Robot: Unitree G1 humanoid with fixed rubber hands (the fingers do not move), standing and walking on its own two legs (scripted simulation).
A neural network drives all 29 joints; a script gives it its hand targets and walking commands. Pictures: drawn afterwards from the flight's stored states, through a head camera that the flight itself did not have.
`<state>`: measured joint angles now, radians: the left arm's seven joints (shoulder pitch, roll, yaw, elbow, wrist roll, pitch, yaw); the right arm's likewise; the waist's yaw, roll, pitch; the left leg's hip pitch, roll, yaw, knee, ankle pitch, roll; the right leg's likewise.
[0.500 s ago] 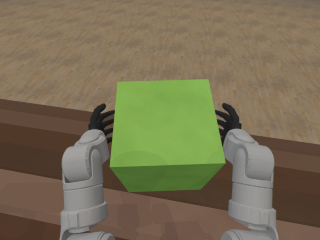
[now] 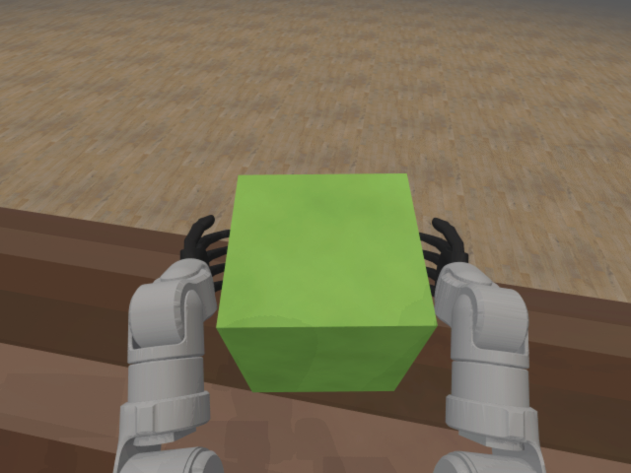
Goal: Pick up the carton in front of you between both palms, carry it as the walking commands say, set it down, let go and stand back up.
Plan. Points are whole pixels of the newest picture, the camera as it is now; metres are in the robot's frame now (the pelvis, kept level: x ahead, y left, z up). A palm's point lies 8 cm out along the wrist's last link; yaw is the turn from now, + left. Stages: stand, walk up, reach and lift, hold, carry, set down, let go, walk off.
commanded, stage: carry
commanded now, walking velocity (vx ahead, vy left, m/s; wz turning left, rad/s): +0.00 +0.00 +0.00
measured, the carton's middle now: (322, 292) +0.35 +0.00 +0.06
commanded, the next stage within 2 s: none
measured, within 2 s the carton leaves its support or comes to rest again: neither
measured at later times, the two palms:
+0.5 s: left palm (234, 282) +0.31 +0.11 +0.12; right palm (485, 290) +0.31 -0.19 +0.12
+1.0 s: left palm (226, 274) +0.31 +0.12 +0.13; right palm (480, 288) +0.31 -0.18 +0.12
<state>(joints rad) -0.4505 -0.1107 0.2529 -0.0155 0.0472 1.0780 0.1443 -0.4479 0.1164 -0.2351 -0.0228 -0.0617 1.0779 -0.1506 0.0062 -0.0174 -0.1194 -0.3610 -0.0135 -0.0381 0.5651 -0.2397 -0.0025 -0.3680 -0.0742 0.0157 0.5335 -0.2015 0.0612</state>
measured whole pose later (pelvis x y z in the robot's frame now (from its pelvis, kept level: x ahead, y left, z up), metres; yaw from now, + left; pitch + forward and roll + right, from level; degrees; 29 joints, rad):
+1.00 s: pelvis -0.01 -0.02 +0.00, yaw -2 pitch +1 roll +0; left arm -0.46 -0.13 0.28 0.01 0.07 1.09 0.15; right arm -0.47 0.10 -0.25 0.02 -0.06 1.10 -0.15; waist 0.00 0.03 -0.11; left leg -0.33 0.03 -0.03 0.54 -0.22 -0.04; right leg -0.36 -0.04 0.03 0.52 -0.18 0.04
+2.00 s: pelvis +0.00 -0.02 +0.00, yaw -2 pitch +1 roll +0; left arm -0.43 -0.13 0.28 -0.03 0.07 1.10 0.15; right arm -0.48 0.12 -0.25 0.03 -0.05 1.10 -0.16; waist 0.01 0.01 -0.12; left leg -0.33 0.03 -0.03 0.55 -0.24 -0.04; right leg -0.36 -0.03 0.03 0.54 -0.20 0.04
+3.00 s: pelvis +0.26 -0.06 -0.01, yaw -2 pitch +7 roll +1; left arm -0.33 -0.17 0.26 -0.15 0.06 1.03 0.15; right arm -0.39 0.13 -0.22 -0.07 0.00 1.03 -0.16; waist 0.06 0.01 -0.08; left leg -0.56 -0.02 0.00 1.23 -0.45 0.04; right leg -0.37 0.06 -0.08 0.69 -0.41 -0.09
